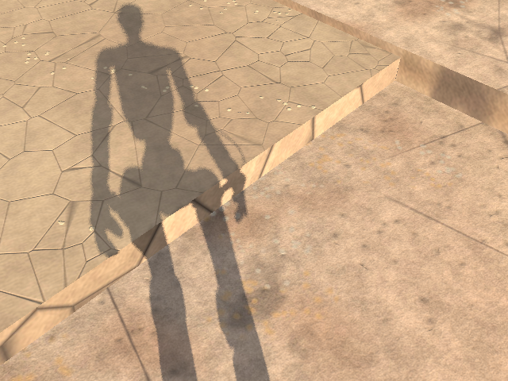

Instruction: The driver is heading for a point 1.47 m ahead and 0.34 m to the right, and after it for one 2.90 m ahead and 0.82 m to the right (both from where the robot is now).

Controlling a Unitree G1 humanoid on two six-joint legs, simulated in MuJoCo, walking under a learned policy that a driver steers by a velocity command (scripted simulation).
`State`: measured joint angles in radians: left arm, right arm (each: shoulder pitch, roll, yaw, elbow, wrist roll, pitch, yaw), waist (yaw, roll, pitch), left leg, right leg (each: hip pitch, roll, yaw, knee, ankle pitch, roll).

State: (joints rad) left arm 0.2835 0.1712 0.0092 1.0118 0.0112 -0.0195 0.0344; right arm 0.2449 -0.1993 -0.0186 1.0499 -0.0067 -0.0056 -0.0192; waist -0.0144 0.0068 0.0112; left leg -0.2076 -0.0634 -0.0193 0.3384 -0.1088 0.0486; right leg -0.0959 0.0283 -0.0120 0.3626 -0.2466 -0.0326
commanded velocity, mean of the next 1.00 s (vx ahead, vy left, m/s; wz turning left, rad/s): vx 0.12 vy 0.00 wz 0.01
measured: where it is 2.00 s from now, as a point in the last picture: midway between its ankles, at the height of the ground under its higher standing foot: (258, 324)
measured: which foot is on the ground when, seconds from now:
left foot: down 0.00-0.64, up 0.66-0.92, down 0.94-1.00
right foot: down 0.00-0.94, up 0.96-1.00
